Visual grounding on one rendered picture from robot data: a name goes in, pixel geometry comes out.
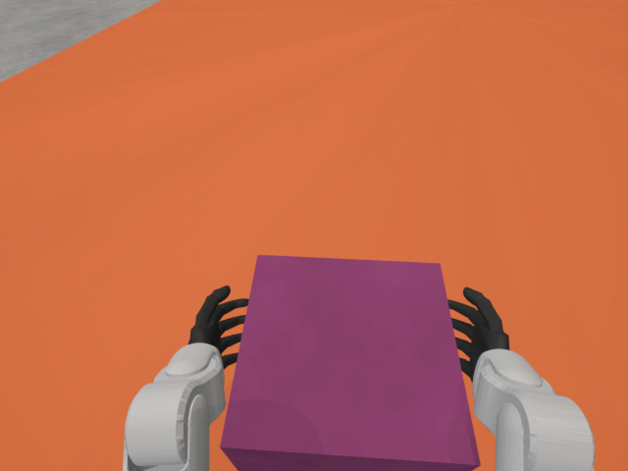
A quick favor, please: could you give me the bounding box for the robot right forearm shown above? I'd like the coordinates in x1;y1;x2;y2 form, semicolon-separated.
472;349;596;471

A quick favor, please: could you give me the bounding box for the robot left forearm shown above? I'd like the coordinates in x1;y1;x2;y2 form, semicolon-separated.
123;342;226;471

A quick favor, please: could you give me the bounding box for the carton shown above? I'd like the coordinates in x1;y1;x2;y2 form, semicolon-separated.
220;255;481;471

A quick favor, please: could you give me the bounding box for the left robot hand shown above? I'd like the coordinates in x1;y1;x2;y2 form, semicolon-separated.
188;286;249;369

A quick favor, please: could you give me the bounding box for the right robot hand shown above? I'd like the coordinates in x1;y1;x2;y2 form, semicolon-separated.
447;288;509;383

